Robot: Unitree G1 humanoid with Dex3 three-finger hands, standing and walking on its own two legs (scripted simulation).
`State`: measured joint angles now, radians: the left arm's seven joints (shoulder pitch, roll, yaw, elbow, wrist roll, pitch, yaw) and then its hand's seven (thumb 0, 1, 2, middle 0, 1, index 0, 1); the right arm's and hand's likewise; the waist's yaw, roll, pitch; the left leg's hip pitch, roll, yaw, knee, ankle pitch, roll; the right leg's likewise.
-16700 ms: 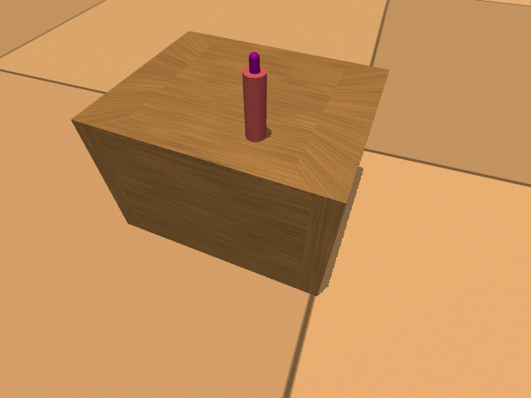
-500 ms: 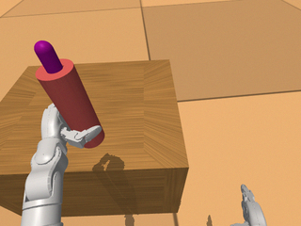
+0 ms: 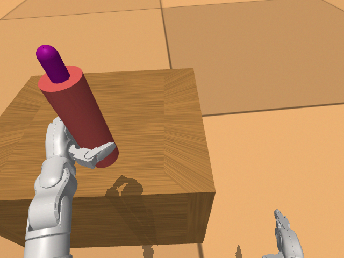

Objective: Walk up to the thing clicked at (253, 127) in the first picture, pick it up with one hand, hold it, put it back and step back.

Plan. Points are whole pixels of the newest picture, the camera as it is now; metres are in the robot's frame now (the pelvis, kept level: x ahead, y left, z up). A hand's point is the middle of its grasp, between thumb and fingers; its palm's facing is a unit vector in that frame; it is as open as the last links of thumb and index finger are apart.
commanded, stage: hold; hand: left
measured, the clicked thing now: (81, 115) +0.32 +0.16 +0.22
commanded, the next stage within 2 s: crouch in 0.64 s
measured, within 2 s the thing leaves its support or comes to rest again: neither
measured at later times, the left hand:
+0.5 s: hand (91, 132) +0.34 +0.17 +0.16, palm faces +0.14 -0.99 +0.01, open 10.0 cm
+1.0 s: hand (95, 136) +0.35 +0.17 +0.14, palm faces +0.12 -0.99 +0.01, open 10.0 cm
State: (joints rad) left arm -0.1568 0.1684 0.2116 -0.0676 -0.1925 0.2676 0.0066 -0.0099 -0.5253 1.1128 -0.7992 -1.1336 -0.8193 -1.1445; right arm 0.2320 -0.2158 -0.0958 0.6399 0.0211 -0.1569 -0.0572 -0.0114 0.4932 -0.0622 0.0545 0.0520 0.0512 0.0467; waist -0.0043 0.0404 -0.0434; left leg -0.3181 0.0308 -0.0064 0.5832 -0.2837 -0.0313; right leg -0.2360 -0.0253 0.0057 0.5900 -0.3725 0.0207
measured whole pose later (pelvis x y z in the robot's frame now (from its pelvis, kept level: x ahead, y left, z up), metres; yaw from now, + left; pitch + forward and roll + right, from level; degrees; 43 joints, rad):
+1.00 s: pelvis +0.00 +0.00 +0.00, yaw +0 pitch +1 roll +0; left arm -0.23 0.19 0.21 0.09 -0.19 0.24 -0.02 -0.01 -0.53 1.12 -0.80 -1.13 -0.82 -1.14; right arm 0.21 -0.20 -0.07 0.67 0.02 -0.16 -0.05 -0.01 0.52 -0.05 0.05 0.05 0.05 0.05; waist -0.02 0.03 -0.04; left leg -0.32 0.03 -0.01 0.56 -0.26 -0.03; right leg -0.24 -0.03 0.01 0.57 -0.36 0.02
